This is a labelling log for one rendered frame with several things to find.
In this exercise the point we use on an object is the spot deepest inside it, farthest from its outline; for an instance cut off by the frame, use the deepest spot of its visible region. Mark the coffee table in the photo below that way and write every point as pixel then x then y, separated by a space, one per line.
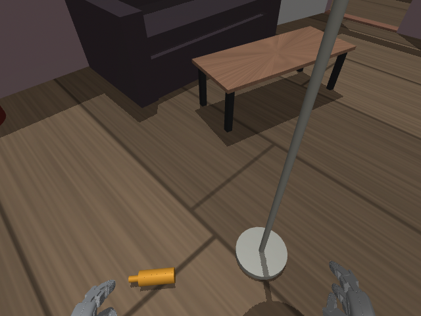
pixel 239 67

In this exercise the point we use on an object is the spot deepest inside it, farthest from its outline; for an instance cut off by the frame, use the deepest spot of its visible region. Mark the bottle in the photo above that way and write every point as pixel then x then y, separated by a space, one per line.
pixel 154 277

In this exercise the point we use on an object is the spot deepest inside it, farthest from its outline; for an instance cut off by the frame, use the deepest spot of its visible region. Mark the left robot hand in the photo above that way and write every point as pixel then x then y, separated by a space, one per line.
pixel 93 299

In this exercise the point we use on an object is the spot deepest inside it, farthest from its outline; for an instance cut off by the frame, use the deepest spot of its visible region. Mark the right robot hand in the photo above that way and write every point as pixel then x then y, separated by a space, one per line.
pixel 354 301

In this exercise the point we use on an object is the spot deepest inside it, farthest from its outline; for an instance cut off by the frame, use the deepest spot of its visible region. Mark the floor lamp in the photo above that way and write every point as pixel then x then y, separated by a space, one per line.
pixel 259 251

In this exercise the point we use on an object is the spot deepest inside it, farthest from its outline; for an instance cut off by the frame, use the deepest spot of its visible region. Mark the sofa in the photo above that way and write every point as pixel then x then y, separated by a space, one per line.
pixel 145 48

